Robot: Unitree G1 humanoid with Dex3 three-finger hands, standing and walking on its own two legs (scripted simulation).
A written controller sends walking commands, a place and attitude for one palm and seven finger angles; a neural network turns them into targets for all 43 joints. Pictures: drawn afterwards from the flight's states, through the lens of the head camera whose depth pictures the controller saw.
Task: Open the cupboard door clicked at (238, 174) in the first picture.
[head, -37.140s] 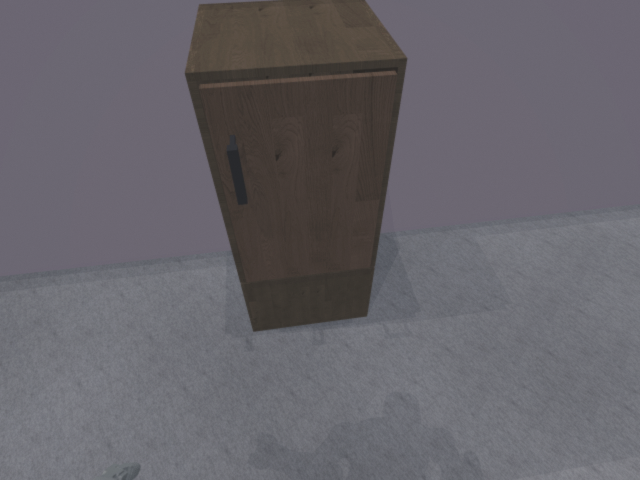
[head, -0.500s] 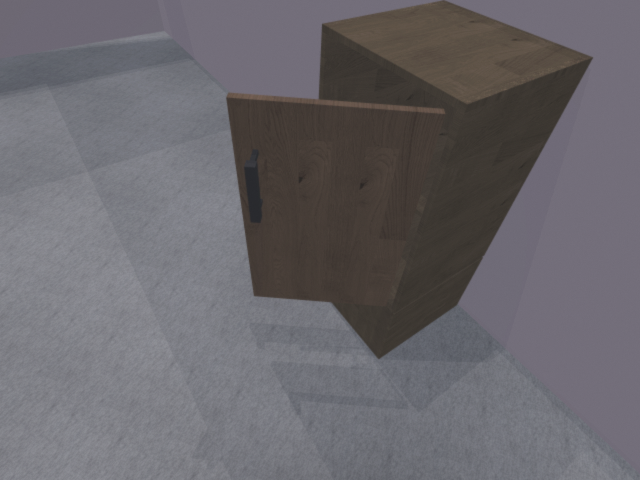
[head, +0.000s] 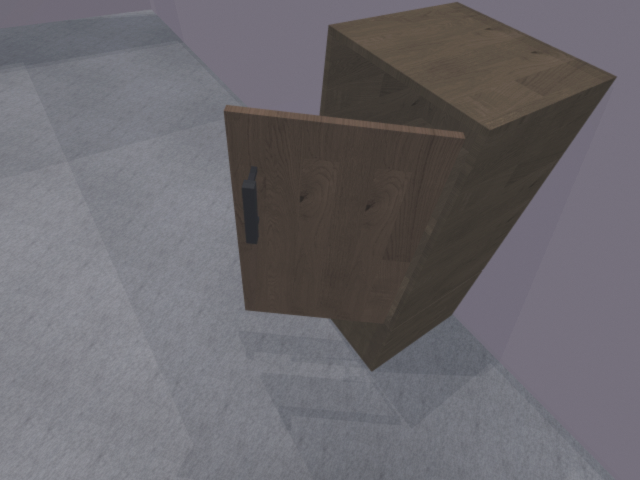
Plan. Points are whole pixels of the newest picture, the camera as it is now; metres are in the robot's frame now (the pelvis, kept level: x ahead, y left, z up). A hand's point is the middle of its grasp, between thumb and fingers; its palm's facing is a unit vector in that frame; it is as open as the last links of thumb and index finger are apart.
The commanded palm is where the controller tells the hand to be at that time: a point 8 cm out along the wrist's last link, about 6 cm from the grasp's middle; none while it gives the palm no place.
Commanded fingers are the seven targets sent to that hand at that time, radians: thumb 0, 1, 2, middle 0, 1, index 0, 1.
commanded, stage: come to a stop and stand still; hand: left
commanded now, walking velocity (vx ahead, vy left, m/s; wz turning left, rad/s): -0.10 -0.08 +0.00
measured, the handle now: (252, 206) +0.55 +0.17 -0.03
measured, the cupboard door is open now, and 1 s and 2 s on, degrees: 52 52 52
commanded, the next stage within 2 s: look again from close up in 0.72 s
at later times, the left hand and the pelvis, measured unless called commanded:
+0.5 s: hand out of the picture +0.05 +0.12 -0.17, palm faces +0.04 -0.98 -0.21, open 7.2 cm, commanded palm none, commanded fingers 0.00 0.90 0.90 -0.20 -0.30 -0.20 -0.30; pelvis +0.00 -0.06 +0.00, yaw +1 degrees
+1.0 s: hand out of the picture -0.01 +0.13 -0.17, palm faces +0.04 -0.98 -0.20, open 7.4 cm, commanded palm none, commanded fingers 0.00 0.90 0.90 -0.20 -0.30 -0.20 -0.30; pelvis +0.00 -0.04 +0.00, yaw +1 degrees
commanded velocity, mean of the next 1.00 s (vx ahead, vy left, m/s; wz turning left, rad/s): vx -0.01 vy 0.00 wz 0.00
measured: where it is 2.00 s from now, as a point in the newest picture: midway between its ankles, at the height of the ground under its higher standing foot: outside the picture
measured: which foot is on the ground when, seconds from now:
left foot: down 0.00-1.00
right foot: up 0.00-0.22, down 0.24-1.00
